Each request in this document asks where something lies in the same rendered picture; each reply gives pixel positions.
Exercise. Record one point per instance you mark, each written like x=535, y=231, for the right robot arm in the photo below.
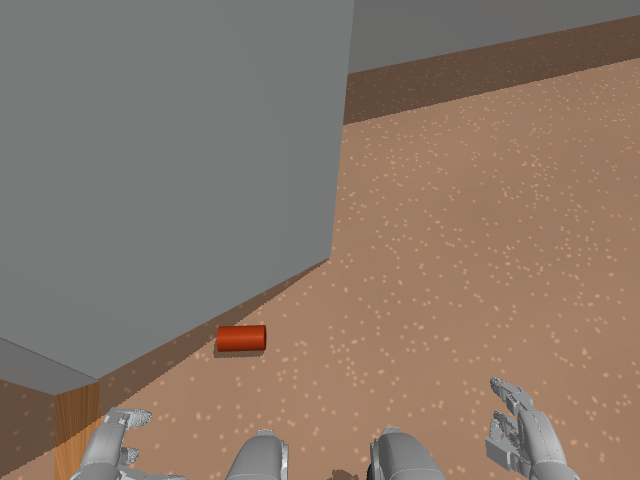
x=552, y=471

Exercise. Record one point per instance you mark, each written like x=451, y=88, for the left robot arm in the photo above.
x=97, y=471

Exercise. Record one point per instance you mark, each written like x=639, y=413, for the can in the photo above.
x=241, y=338

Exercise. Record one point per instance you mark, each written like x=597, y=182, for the right robot hand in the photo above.
x=533, y=439

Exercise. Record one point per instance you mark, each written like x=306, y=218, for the left robot hand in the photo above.
x=105, y=444

